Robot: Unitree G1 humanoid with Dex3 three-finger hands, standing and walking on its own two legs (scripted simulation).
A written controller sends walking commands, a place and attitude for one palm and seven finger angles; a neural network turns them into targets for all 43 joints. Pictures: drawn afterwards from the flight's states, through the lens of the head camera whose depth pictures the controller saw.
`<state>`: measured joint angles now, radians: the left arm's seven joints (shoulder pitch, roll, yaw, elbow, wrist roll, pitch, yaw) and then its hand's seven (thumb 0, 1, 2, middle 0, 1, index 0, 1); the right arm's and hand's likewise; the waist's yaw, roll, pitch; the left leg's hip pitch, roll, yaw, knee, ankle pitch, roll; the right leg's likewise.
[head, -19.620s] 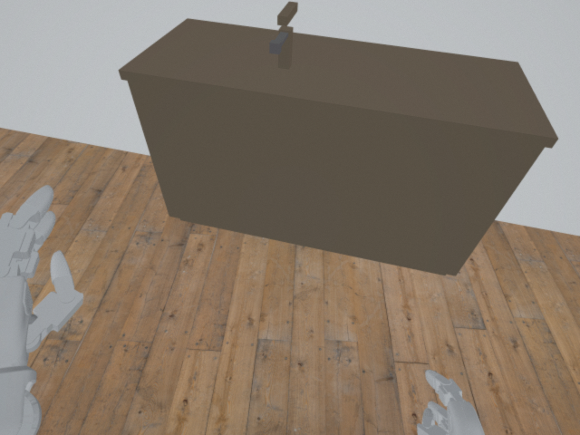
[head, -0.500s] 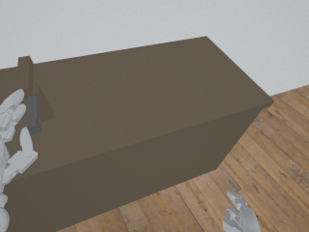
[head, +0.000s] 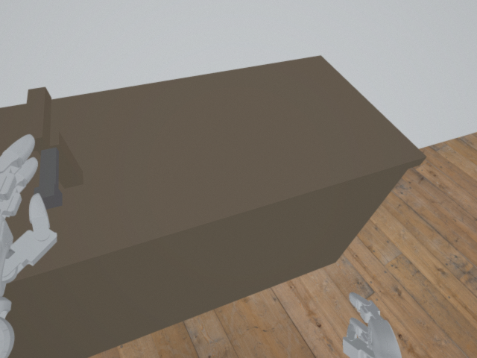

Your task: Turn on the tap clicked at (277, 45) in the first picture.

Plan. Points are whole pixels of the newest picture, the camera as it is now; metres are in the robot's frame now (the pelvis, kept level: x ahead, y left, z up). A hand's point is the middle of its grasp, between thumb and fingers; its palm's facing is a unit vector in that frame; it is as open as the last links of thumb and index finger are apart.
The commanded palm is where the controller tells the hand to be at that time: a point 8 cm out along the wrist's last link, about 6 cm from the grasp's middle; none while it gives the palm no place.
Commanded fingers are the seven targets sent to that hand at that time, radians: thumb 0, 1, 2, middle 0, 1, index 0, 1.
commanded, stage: shuffle to correct the standing spot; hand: left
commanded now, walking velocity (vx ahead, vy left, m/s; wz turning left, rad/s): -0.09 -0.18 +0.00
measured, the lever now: (48, 196) +0.31 +0.33 +0.09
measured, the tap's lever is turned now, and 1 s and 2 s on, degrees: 0 0 0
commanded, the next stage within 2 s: none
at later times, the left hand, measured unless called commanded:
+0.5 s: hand (59, 235) +0.22 +0.23 +0.17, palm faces +0.34 -0.85 -0.41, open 7.4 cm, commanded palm +0.16 +0.27 +0.18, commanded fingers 0.00 0.90 0.90 -0.20 -0.30 -0.20 -0.30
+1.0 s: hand (59, 237) +0.22 +0.23 +0.16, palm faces +0.33 -0.85 -0.41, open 7.4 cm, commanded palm +0.16 +0.27 +0.18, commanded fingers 0.00 0.90 0.90 -0.20 -0.30 -0.20 -0.30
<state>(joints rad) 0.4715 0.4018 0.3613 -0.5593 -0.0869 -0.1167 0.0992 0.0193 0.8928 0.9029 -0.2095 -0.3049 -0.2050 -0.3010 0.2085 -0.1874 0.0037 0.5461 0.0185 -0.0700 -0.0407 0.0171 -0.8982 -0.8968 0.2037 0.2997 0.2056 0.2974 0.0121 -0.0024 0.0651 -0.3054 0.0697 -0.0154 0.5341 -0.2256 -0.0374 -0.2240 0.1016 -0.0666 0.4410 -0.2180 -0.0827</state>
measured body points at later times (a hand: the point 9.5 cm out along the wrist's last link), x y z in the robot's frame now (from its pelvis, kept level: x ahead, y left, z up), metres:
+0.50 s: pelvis +0.00 -0.01 +0.00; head +0.03 +0.00 +0.45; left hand +0.19 +0.27 +0.19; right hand +0.18 -0.23 -0.08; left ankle +0.04 +0.14 -0.74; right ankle +0.01 -0.06 -0.74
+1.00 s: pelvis +0.00 -0.01 +0.00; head +0.04 +0.00 +0.45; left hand +0.19 +0.28 +0.18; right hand +0.18 -0.23 -0.08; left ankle +0.04 +0.14 -0.74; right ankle +0.01 -0.06 -0.74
